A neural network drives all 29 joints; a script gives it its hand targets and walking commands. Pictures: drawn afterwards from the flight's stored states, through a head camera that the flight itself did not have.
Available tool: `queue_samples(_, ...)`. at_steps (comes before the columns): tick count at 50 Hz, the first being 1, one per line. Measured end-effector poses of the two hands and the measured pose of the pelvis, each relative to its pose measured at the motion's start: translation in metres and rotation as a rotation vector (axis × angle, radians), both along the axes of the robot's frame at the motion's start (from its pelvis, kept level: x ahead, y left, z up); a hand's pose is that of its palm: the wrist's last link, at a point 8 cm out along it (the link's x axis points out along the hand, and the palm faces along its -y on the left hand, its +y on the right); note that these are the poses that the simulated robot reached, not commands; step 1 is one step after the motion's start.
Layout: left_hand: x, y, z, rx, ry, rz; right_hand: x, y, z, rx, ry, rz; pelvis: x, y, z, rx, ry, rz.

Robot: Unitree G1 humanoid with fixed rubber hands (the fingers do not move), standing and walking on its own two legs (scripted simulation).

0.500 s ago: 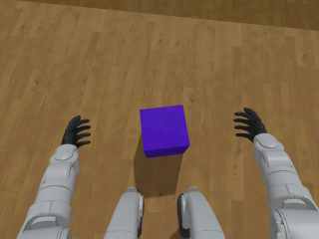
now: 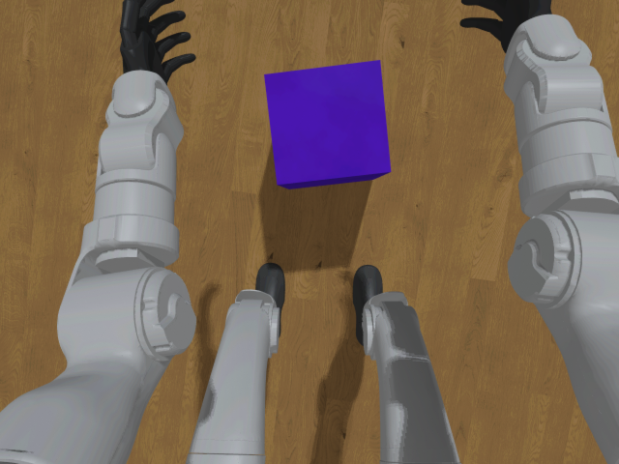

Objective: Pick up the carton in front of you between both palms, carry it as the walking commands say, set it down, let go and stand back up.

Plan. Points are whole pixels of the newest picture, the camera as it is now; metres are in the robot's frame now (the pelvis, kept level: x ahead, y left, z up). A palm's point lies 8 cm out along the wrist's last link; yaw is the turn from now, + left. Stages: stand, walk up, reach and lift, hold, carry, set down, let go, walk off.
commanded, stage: reach and lift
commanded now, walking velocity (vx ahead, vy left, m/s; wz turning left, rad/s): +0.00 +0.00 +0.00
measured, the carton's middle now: (327, 135) +0.52 +0.00 -0.53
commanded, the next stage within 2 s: none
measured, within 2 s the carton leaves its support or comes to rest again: leaves its support in 1.68 s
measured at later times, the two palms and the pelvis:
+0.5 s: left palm (209, 128) +0.50 +0.20 -0.34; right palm (443, 106) +0.54 -0.19 -0.34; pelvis -0.01 +0.01 -0.18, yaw +2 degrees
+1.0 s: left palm (233, 134) +0.51 +0.19 -0.46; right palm (416, 118) +0.54 -0.17 -0.46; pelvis -0.03 +0.00 -0.28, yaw +2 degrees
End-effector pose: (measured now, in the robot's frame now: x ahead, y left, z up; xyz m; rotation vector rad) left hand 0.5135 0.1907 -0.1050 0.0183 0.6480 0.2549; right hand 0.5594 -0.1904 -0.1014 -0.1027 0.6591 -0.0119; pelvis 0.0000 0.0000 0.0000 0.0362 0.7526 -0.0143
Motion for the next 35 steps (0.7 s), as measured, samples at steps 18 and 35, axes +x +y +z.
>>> queue_samples(18, -0.011, 0.005, -0.163, -0.006, 0.050, -0.002, -0.019, 0.007, -0.170, -0.007, 0.043, -0.046, 0.010, 0.005, -0.111, 0.006, 0.187, 0.027)
queue_samples(35, -0.012, -0.001, -0.296, -0.021, 0.074, -0.022, -0.020, 0.011, -0.300, -0.002, 0.051, -0.046, -0.036, 0.007, -0.242, 0.012, -0.009, 0.028)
